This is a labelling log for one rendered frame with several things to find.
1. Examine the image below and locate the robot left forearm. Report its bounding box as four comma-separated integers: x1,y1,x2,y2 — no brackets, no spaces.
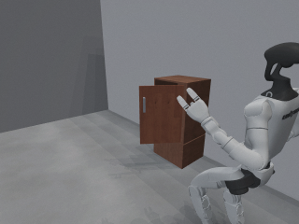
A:
201,116,264,170

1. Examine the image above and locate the robot left thigh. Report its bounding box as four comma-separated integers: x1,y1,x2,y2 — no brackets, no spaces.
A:
190,167,255,197

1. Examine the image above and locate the cupboard door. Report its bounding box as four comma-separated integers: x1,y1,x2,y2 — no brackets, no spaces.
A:
138,85,184,145

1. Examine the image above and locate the handle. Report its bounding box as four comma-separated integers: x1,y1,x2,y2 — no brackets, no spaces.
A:
143,97,146,113

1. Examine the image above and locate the robot left upper arm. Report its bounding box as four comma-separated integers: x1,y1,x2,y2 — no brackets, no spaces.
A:
244,98,273,171

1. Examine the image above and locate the robot right upper arm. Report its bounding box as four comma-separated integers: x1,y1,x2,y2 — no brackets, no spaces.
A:
288,88,299,139

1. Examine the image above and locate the robot left hand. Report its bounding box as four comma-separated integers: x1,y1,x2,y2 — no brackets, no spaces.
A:
177,88,210,123

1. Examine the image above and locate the left robot shin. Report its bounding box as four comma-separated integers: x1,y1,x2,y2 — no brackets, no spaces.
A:
188,185,213,224

